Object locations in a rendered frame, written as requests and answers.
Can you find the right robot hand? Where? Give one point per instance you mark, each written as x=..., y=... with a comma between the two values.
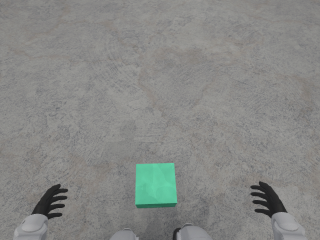
x=273, y=203

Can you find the left robot hand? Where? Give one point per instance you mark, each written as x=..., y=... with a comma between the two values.
x=44, y=205

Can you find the robot right shin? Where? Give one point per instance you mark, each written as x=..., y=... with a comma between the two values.
x=187, y=224

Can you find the robot right forearm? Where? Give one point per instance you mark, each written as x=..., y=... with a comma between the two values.
x=286, y=227

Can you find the robot left forearm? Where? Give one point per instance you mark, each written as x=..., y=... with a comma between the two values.
x=33, y=227

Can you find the robot right thigh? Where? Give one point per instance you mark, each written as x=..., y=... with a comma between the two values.
x=192, y=233

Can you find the carton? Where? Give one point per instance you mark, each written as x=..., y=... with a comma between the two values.
x=155, y=185

